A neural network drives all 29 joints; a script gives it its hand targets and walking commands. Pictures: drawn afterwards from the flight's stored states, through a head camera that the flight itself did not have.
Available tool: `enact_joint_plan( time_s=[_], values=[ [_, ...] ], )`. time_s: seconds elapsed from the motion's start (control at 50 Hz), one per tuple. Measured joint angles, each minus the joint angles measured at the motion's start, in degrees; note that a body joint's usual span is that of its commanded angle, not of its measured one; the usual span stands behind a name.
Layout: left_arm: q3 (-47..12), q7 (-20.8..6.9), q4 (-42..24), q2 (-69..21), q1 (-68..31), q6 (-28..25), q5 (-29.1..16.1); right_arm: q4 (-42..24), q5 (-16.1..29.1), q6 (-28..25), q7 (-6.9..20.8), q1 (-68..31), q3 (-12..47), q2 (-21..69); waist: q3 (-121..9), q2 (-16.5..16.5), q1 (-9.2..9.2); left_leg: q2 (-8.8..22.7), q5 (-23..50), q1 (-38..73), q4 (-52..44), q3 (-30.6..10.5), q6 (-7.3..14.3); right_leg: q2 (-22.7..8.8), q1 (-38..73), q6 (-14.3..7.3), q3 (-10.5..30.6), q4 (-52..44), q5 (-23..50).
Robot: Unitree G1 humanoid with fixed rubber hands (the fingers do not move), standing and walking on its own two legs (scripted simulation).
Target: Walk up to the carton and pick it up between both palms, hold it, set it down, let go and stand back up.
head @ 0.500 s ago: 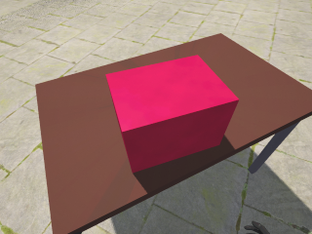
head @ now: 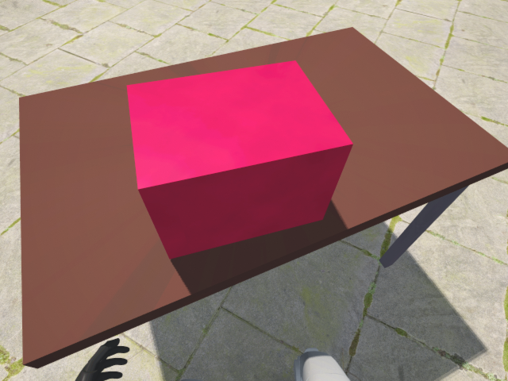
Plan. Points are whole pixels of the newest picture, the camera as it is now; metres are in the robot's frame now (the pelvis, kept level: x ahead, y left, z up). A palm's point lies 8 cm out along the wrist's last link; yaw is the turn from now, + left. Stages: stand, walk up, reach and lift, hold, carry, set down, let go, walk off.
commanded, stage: walk up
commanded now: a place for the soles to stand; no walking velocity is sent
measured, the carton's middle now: (233, 158) +0.49 +0.05 +0.04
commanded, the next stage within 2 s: none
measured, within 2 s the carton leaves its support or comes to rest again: neither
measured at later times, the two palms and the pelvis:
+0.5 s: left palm out of the picture +0.01 +0.18 -0.12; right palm (449, 328) +0.21 -0.32 -0.09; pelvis +0.03 -0.10 +0.00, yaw +13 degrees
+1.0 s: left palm out of the picture +0.03 +0.17 -0.09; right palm (442, 322) +0.22 -0.31 -0.09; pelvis +0.04 -0.10 +0.01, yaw +21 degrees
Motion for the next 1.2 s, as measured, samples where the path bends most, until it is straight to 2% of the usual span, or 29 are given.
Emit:
enact_joint_plan(
  time_s=[0.04, 0.08, 0.1, 0.12, 0.16, 0.22, 0.26, 0.32, 0.42, 0.48, 0.5, 0.52, 0.58, 0.62, 0.66, 0.72, 0.86, 1.2],
  values=[
    [0.0, -0.2, -0.6, -0.6, -0.2, -0.4, -0.7, -0.4, 0.0, 0.4, 0.2, 0.2, -0.6, -1.0, 0.1, 1.0, -0.36, 1.5, -2.2, -1.5, 3.4, -1.6, -0.5, -0.3, 2.8, -0.9, -0.2, -6.1, 2.2],
    [-0.3, 0.1, -0.6, -1.7, -0.1, -1.9, -1.1, -0.7, 0.4, 1.3, 0.3, -0.6, -0.9, -1.9, 0.9, 3.5, -0.20, 2.6, -7.7, -4.0, 10.7, -4.9, 2.1, 1.5, 4.2, 1.0, -2.6, -6.7, 5.6],
    [-0.7, 0.4, -0.3, -2.2, 0.2, -2.4, -1.1, -0.8, 0.9, 2.0, 0.3, -1.4, -1.0, -1.9, 1.1, 3.9, -0.12, 1.3, -11.9, -5.8, 16.0, -5.5, 2.9, 1.8, 3.9, 1.3, -3.5, -4.7, 4.4],
    [-1.2, 0.8, 0.4, -2.7, 0.6, -2.4, -1.3, -1.2, 1.4, 2.6, 0.2, -2.3, -0.9, -1.7, 0.9, 3.7, 0.18, -0.4, -14.7, -7.8, 21.8, -4.4, 3.5, 1.7, 3.9, 1.0, -4.1, -3.7, 3.2],
    [-1.9, 1.6, 2.0, -4.0, 1.2, -2.1, -1.7, -2.2, 2.4, 3.0, 0.0, -4.4, -0.6, -1.4, 0.5, 3.7, 1.09, -3.0, -15.4, -11.2, 31.5, -0.5, 4.0, 1.7, 5.5, -0.3, -5.1, -5.2, 3.6],
    [-2.3, 2.7, 4.0, -5.5, 2.4, -1.8, -1.7, -4.4, 3.2, 2.6, 0.9, -6.6, -0.1, -0.8, -0.3, 4.1, 2.13, -5.3, -12.8, -13.4, 35.8, 4.9, 4.1, 1.9, 8.0, -1.5, -7.2, -9.0, 4.3],
    [-2.5, 3.3, 5.2, -5.8, 3.3, -2.3, -1.6, -5.9, 3.2, 2.4, 1.9, -7.3, 0.2, -0.4, -1.2, 4.1, 2.72, -6.2, -11.4, -12.7, 33.1, 7.0, 3.9, 2.0, 9.4, -2.2, -8.6, -11.3, 4.7],
    [-2.8, 4.2, 6.2, -5.8, 4.6, -3.8, -1.3, -7.4, 2.9, 2.5, 3.0, -8.4, 0.6, 0.2, -1.8, 4.2, 3.48, -6.8, -10.2, -10.4, 26.1, 7.4, 3.7, 1.9, 11.0, -2.5, -10.6, -13.8, 5.3],
    [-2.7, 4.8, 6.1, -4.6, 6.5, -4.8, -1.6, -8.0, 2.9, 2.5, 4.1, -10.8, 0.9, 1.3, -1.0, 3.7, 4.32, -5.4, -8.9, -5.5, 13.4, 7.3, 3.9, 0.5, 12.4, -2.3, -13.4, -14.8, 5.0],
    [-2.9, 4.3, 6.0, -3.3, 7.4, -4.2, -2.6, -8.2, 3.2, 1.5, 4.5, -12.0, 1.3, 2.0, -1.0, 3.0, 3.80, -5.3, 1.4, -1.5, 2.7, 7.0, 4.9, -1.2, 11.6, -1.7, -14.7, -12.3, 3.4],
    [-3.0, 4.1, 6.1, -2.9, 7.4, -3.9, -3.1, -8.0, 3.1, 1.1, 4.5, -12.5, 1.5, 2.3, -0.8, 2.1, 3.69, -6.2, 2.6, -1.5, 2.4, 7.1, 5.0, -2.3, 11.2, -1.4, -14.6, -11.2, 2.8],
    [-3.1, 3.9, 6.0, -2.7, 7.5, -3.5, -3.5, -7.9, 3.1, 1.0, 4.5, -12.8, 1.9, 2.5, -1.1, 2.0, 3.58, -6.6, 2.0, -2.0, 3.0, 6.8, 5.1, -2.0, 10.8, -1.0, -13.8, -10.7, 1.4],
    [-3.1, 3.8, 5.3, -2.4, 8.1, -2.4, -3.7, -7.1, 3.5, 1.0, 4.1, -13.0, 2.7, 2.9, -2.6, 2.4, 2.88, -6.5, 0.2, -2.9, 4.0, 5.3, 5.1, 1.2, 10.1, -0.4, -9.8, -9.0, -5.5],
    [-3.0, 3.8, 4.7, -2.3, 8.1, -2.7, -3.7, -6.7, 3.4, 1.4, 3.6, -12.9, 3.1, 3.0, -3.1, 2.4, 2.56, -6.5, 0.4, -3.1, 3.7, 4.4, 4.6, 2.3, 10.5, -0.7, -8.4, -11.0, -2.8],
    [-3.1, 3.7, 4.4, -2.8, 8.0, -3.7, -3.4, -5.7, 3.9, 1.9, 3.6, -13.1, 3.4, 2.6, -3.4, 3.4, 2.59, -5.9, 0.6, -3.0, 3.6, 3.4, 3.9, 3.2, 12.1, -1.6, -9.3, -15.0, 6.5],
    [-3.5, 3.6, 4.2, -3.5, 8.1, -4.6, -3.4, -4.6, 4.4, 2.5, 4.2, -12.8, 3.4, 2.3, -4.8, 4.4, 2.45, -5.6, 1.2, -2.4, 2.2, 2.0, 3.6, 3.7, 13.4, -2.3, -10.5, -17.0, 5.1],
    [-4.7, 3.5, 3.5, -4.3, 7.1, -4.5, -3.8, -3.7, 4.3, 1.6, 4.5, -11.9, 3.4, 1.7, -5.2, 5.6, 1.72, -6.2, 2.7, -1.0, -0.6, 0.2, 3.4, 3.4, 15.8, -2.1, -12.3, -20.1, 5.8],
    [-3.4, 3.6, 4.0, -2.1, 6.7, -3.3, -3.0, -4.0, 4.3, 1.2, 4.0, -9.3, 3.8, 1.7, -4.8, 3.6, 2.21, -7.6, 0.9, -2.7, 2.0, -2.5, 3.9, 2.4, 16.0, -1.3, -14.7, -19.3, 3.8]
  ],
)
